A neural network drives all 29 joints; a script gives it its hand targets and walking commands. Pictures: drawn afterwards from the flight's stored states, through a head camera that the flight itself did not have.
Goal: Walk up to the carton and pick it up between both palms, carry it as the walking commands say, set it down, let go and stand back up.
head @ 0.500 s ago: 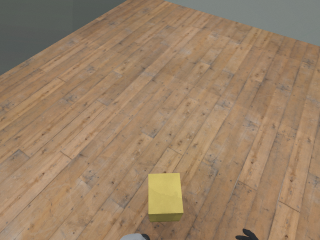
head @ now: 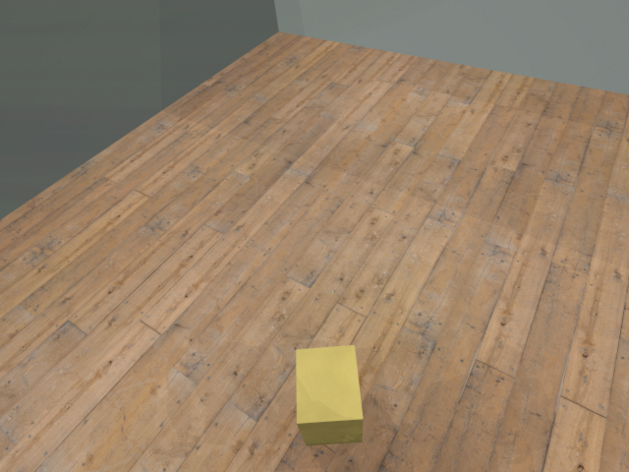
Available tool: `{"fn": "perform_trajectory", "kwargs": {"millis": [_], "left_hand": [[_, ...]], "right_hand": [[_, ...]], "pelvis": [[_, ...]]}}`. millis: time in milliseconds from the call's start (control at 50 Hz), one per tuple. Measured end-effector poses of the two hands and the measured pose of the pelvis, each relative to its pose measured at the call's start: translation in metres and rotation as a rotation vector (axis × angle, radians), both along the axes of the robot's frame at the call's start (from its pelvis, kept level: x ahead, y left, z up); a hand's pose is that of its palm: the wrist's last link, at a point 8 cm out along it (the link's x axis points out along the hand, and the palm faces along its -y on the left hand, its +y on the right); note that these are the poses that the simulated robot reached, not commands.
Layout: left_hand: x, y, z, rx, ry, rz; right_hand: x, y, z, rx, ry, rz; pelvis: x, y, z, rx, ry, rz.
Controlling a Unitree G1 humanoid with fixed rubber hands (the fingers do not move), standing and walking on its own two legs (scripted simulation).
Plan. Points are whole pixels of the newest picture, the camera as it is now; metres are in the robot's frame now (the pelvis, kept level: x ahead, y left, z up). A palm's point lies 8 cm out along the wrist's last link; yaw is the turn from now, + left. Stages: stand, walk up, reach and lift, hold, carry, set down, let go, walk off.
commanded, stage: walk up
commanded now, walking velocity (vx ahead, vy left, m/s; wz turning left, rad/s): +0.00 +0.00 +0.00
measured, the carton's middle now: (329, 396) +0.42 +0.05 -0.67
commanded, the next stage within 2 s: stand in 0.42 s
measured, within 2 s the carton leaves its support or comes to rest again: neither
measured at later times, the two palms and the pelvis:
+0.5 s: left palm out of the picture -0.03 +0.25 -0.15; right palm out of the picture +0.00 -0.19 -0.15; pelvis -0.01 +0.03 -0.01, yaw +1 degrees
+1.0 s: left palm out of the picture +0.13 +0.23 -0.15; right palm out of the picture +0.14 -0.18 -0.15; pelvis +0.00 +0.02 -0.03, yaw +0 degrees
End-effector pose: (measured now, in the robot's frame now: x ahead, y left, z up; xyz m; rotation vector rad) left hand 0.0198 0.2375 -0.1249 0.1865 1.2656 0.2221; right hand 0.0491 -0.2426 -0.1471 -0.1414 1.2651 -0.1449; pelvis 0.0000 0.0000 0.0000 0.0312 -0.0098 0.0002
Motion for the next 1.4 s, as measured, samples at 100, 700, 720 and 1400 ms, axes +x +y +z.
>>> {"fn": "perform_trajectory", "kwargs": {"millis": [100,700,720,1400], "left_hand": [[-0.005,0.004,-0.017,-0.049,0.011,0.011],[0.021,0.017,-0.028,-0.065,-0.002,0.013],[0.049,0.02,-0.026,-0.057,-0.043,-0.002],[0.149,-0.006,-0.056,-0.125,-0.179,-0.066]], "right_hand": [[-0.023,0.018,-0.001,-0.017,0.026,0.001],[0.007,0.049,-0.009,0.015,-0.016,-0.04],[0.03,0.047,-0.008,0.017,-0.039,-0.022],[0.128,0.075,-0.035,0.055,-0.178,0.039]], "pelvis": [[-0.006,0.01,-0.006,-0.038,-0.003,0.012],[-0.014,0.027,-0.021,-0.045,0.06,0.03],[-0.018,0.027,-0.025,-0.047,0.063,0.028],[-0.067,0.021,-0.08,-0.035,0.301,0.01]]}}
